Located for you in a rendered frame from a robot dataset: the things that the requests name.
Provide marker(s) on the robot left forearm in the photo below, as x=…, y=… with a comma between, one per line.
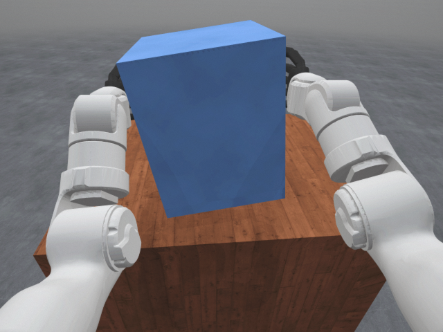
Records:
x=96, y=174

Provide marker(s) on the carton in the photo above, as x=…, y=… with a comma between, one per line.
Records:
x=210, y=107

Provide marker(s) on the robot right hand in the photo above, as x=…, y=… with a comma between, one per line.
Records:
x=299, y=67

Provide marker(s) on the pedestal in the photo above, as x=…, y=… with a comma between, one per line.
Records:
x=274, y=266

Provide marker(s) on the robot left hand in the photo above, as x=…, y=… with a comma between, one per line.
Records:
x=115, y=80

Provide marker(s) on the robot right forearm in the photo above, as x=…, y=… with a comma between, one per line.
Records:
x=352, y=147

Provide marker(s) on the left robot upper arm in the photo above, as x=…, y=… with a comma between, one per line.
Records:
x=87, y=249

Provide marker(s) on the right robot upper arm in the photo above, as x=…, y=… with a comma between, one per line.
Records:
x=389, y=217

